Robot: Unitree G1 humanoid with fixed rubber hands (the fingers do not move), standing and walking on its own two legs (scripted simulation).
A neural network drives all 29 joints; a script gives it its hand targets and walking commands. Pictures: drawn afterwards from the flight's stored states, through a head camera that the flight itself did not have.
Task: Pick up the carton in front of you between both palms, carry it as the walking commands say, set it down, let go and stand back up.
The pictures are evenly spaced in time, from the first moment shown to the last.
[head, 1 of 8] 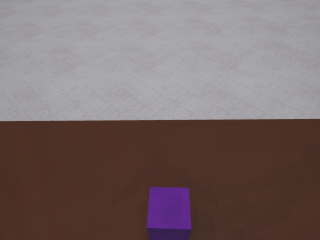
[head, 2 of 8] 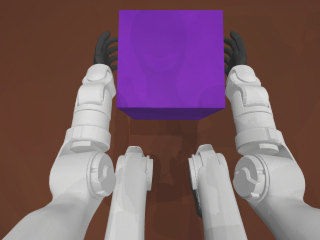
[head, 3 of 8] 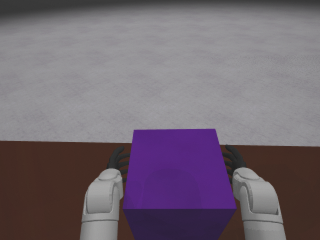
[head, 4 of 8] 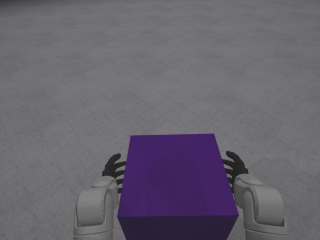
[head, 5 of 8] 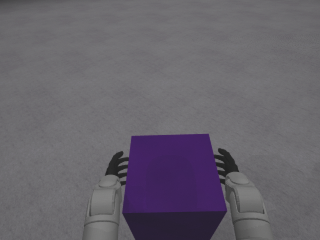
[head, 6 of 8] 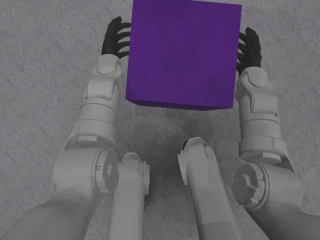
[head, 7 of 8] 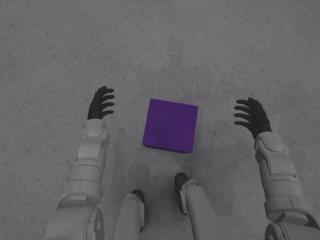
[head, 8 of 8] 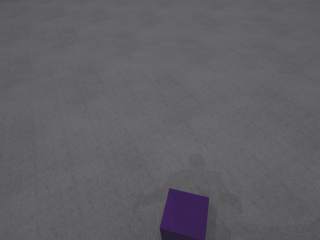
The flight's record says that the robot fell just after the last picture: no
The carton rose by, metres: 0.69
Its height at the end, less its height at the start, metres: -0.08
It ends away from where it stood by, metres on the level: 3.06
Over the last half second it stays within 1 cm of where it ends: yes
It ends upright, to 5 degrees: yes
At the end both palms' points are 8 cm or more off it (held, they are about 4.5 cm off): yes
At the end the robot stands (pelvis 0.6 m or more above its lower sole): yes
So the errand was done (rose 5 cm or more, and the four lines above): yes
